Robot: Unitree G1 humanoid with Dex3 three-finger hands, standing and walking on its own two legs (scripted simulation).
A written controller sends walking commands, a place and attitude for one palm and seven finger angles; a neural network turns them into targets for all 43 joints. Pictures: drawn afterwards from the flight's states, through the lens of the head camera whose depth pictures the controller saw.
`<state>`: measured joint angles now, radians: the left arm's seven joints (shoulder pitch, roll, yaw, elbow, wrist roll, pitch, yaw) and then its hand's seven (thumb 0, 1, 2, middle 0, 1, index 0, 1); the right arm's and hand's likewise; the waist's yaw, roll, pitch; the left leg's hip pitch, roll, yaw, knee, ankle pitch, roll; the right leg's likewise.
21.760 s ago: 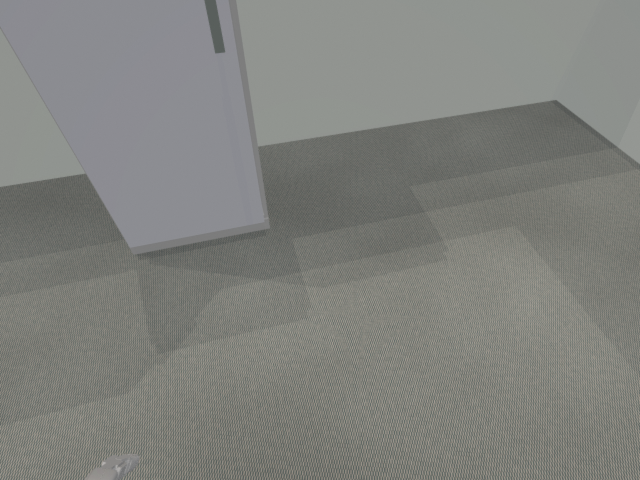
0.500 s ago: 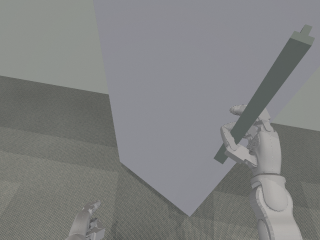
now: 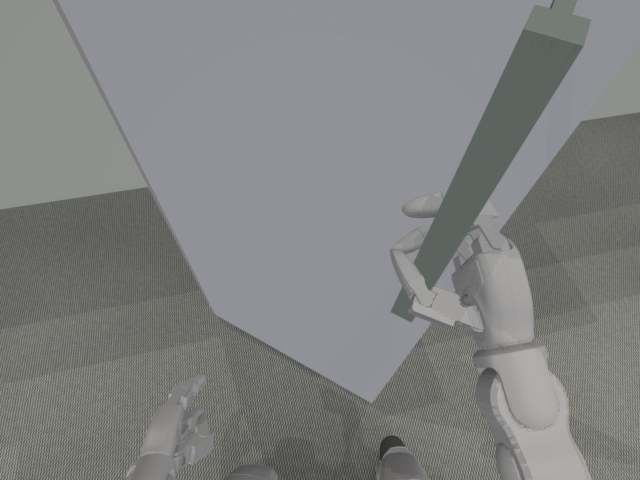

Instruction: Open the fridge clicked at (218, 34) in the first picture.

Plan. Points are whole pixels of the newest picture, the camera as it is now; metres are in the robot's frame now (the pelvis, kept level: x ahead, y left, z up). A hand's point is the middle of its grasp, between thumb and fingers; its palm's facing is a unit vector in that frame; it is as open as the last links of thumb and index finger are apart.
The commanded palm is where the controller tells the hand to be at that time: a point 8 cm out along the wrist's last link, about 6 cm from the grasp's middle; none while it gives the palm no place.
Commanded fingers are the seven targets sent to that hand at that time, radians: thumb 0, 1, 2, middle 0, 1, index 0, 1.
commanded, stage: walk backward, drawing the door open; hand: right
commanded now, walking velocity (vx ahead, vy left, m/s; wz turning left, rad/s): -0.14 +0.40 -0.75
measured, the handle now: (457, 207) +0.32 -0.07 +0.21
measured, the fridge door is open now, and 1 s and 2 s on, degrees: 42 68 63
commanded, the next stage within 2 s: stop walking and hold the door back in 0.84 s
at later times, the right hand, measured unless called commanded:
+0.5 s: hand (336, 354) +0.21 +0.02 +0.16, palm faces +0.45 +0.87 -0.21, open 7.2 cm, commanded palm +0.16 -0.01 +0.16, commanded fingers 0.00 -0.90 -0.90 0.45 1.40 0.45 1.40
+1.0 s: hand (188, 430) +0.14 +0.12 +0.16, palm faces +0.86 +0.44 -0.25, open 6.9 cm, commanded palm +0.09 +0.10 +0.16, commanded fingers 0.00 -0.90 -0.90 0.45 1.40 0.45 1.40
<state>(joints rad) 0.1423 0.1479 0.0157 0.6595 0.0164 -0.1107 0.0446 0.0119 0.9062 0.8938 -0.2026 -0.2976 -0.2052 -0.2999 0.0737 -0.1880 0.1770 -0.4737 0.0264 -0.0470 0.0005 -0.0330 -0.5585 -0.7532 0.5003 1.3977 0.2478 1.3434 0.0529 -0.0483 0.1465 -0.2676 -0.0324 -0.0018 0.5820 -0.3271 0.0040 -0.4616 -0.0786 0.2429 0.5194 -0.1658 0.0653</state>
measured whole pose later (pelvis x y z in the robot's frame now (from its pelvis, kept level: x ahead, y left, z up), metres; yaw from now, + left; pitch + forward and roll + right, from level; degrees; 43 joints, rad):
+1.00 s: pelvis +0.09 +0.46 +0.01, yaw -50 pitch -1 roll +0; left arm 0.11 0.22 0.04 0.65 0.00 -0.07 0.08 0.01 0.91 0.89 -0.20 -0.30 -0.20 -0.30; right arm 0.09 -0.25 -0.19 -0.35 0.06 -0.07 -0.09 -0.04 -0.61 -0.82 0.45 1.40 0.21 1.35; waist 0.01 -0.05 0.17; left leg -0.32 0.07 0.09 0.59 -0.25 -0.01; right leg -0.53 -0.05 0.02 1.15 -0.56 0.04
